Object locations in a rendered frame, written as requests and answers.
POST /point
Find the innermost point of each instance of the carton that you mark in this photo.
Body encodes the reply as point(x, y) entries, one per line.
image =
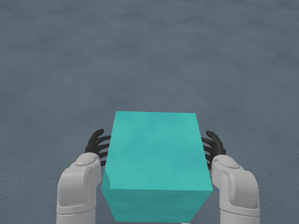
point(156, 168)

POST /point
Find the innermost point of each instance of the robot left hand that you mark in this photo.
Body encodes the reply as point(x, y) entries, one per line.
point(93, 143)

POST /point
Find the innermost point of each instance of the robot left forearm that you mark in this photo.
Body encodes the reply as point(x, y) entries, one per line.
point(76, 192)

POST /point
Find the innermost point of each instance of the robot right hand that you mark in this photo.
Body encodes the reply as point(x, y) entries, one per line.
point(215, 149)

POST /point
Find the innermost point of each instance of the robot right forearm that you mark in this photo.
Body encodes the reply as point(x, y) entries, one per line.
point(239, 191)

